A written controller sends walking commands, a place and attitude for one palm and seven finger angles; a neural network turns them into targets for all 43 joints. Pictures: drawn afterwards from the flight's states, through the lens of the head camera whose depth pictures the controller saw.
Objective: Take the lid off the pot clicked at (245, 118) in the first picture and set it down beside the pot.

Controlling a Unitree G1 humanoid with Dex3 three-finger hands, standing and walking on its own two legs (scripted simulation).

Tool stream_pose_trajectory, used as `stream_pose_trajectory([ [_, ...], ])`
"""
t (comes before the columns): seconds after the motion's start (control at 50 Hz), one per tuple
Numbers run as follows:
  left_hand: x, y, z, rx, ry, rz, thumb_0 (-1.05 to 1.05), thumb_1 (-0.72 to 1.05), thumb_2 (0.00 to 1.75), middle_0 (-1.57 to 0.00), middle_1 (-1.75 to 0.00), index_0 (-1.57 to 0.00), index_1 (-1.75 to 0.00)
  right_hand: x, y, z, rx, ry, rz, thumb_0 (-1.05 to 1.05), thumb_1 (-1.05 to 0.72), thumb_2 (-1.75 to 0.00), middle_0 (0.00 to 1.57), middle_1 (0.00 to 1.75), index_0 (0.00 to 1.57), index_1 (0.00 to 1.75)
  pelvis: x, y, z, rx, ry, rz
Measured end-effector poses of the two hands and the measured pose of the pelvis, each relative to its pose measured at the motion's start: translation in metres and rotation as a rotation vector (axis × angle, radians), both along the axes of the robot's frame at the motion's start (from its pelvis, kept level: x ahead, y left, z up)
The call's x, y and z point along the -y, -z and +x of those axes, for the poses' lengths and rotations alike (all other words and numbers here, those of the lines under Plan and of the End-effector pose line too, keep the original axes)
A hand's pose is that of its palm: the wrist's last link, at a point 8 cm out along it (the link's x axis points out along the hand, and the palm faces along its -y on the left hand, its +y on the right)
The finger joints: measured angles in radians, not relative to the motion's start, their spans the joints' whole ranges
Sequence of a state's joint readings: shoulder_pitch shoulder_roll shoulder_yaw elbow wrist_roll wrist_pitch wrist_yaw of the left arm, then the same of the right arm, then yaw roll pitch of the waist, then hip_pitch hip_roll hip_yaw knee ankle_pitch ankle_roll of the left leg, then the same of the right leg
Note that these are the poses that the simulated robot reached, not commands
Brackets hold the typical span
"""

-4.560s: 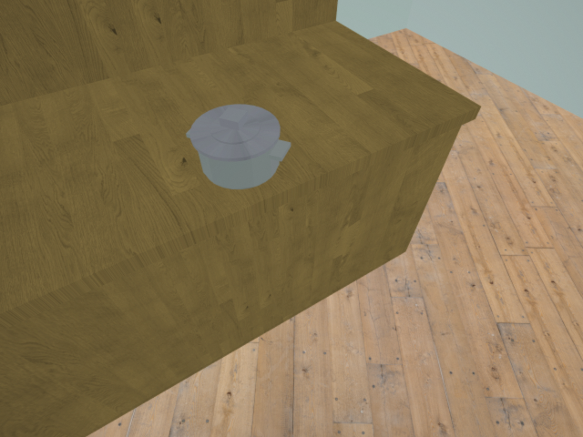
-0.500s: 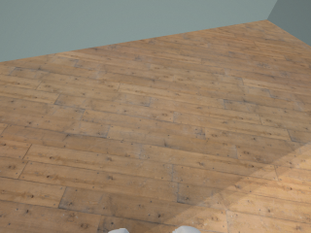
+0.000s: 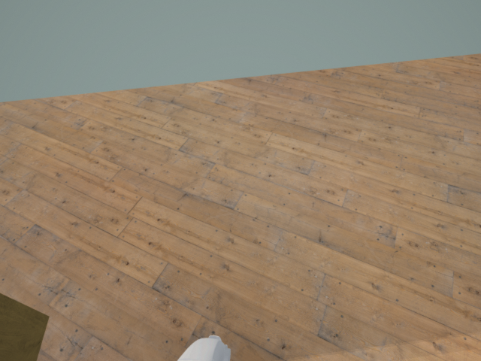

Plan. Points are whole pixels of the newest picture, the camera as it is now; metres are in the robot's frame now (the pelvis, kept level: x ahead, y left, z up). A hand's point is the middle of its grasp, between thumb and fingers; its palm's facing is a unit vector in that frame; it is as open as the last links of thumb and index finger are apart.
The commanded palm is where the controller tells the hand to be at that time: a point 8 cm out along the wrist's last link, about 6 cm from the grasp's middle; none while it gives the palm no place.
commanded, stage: turn to face it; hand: left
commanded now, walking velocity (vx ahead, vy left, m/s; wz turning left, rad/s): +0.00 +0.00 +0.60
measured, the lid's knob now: out of the picture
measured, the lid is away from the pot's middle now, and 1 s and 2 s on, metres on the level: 0.00 0.00 0.00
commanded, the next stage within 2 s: none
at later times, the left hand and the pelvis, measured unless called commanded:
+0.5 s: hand out of the picture -0.02 +0.27 -0.18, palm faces +0.36 -0.89 -0.27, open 7.4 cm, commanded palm none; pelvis +0.00 +0.03 +0.00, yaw +19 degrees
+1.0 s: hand out of the picture -0.02 +0.21 -0.15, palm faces +0.57 -0.77 -0.28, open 7.4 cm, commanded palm none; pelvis +0.02 +0.00 +0.00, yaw +38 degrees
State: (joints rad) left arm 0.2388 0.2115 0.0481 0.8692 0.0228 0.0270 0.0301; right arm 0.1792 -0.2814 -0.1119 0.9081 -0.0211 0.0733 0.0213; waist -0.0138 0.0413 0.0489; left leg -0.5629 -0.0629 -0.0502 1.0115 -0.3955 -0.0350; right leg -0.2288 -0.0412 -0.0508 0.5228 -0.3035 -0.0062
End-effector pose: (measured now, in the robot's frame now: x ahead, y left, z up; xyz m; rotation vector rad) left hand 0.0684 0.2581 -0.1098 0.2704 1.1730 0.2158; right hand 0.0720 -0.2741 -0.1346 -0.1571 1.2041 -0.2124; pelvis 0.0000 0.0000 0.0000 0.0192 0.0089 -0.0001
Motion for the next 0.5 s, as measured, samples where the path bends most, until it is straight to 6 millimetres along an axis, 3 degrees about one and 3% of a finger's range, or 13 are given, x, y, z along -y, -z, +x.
stream_pose_trajectory([
  [0.1, 0.014, 0.001, -0.028, -0.018, -0.066, -0.027, 0.01, 0.9, 0.89, -0.2, -0.3, -0.2, -0.3, -0.001, -0.005, 0.025, -0.003, -0.09, 0.01, 0.0, -0.91, -0.9, 0.2, 0.3, 0.2, 0.3, 0.007, -0.004, 0.0, 0.019, -0.074, 0.029],
  [0.2, 0.015, 0.011, -0.062, -0.057, -0.152, -0.065, 0.0, 0.9, 0.89, -0.2, -0.3, -0.2, -0.3, -0.021, -0.007, 0.06, -0.004, -0.197, 0.007, 0.0, -0.91, -0.9, 0.2, 0.3, 0.2, 0.3, 0.003, -0.003, -0.001, 0.018, -0.144, 0.029],
  [0.36, -0.021, 0.047, -0.12, -0.142, -0.312, -0.104, 0.01, 0.9, 0.89, -0.2, -0.3, -0.2, -0.3, -0.083, -0.015, 0.124, 0.121, -0.379, -0.033, 0.0, -0.9, -0.9, 0.2, 0.3, 0.2, 0.3, -0.025, 0.016, -0.002, 0.007, -0.252, 0.005],
  [0.42, -0.036, 0.045, -0.123, -0.144, -0.354, -0.089, 0.01, 0.9, 0.89, -0.2, -0.3, -0.2, -0.3, -0.096, -0.021, 0.126, 0.133, -0.413, -0.044, 0.0, -0.9, -0.9, 0.2, 0.3, 0.2, 0.3, -0.03, 0.012, -0.003, 0.011, -0.288, -0.01],
  [0.5, -0.052, 0.031, -0.111, -0.067, -0.382, -0.068, 0.01, 0.91, 0.9, -0.2, -0.3, -0.2, -0.3, -0.103, -0.024, 0.119, 0.087, -0.446, -0.046, 0.0, -0.9, -0.9, 0.2, 0.3, 0.21, 0.3, -0.032, 0.004, -0.003, 0.008, -0.338, -0.021],
])
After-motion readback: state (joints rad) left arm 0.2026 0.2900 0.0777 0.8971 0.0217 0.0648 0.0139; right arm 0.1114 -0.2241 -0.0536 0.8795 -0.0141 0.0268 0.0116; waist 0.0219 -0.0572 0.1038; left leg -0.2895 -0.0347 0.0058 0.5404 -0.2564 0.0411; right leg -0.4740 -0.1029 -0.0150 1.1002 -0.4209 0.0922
